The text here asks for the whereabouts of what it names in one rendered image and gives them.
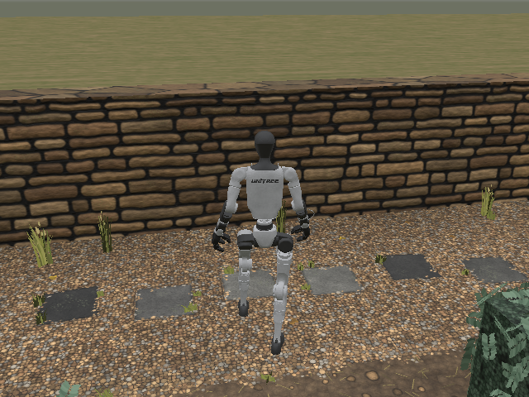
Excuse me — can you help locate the left robot foot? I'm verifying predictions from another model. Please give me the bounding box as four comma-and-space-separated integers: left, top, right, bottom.
238, 300, 249, 317

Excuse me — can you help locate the left robot forearm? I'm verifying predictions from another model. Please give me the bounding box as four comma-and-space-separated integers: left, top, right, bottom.
214, 201, 232, 236

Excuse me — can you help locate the right robot forearm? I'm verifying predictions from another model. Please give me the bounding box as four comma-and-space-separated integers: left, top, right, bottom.
296, 199, 310, 228

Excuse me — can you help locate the right robot hand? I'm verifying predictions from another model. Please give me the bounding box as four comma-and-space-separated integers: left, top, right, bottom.
291, 225, 310, 242

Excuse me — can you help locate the robot left upper arm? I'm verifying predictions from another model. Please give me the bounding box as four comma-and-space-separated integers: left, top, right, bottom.
225, 167, 248, 213

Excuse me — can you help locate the left robot hand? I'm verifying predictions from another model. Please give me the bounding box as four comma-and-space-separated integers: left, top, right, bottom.
212, 232, 231, 252

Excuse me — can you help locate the robot left thigh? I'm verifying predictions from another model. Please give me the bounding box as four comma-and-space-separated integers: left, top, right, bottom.
237, 229, 254, 272

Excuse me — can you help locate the robot right upper arm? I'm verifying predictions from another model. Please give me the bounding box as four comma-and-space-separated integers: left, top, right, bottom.
282, 166, 304, 212

